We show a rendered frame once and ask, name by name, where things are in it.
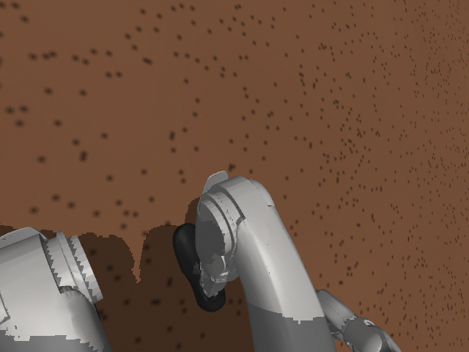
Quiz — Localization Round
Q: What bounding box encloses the right robot foot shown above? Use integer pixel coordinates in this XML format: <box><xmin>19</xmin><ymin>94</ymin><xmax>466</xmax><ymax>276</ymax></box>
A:
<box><xmin>172</xmin><ymin>223</ymin><xmax>226</xmax><ymax>312</ymax></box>

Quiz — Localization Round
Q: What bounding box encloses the right robot hand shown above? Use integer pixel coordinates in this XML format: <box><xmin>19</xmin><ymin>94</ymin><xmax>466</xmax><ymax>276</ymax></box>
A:
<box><xmin>315</xmin><ymin>289</ymin><xmax>358</xmax><ymax>341</ymax></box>

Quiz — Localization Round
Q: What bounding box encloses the right robot arm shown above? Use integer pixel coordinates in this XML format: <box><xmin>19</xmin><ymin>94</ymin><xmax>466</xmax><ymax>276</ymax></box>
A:
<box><xmin>343</xmin><ymin>317</ymin><xmax>401</xmax><ymax>352</ymax></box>

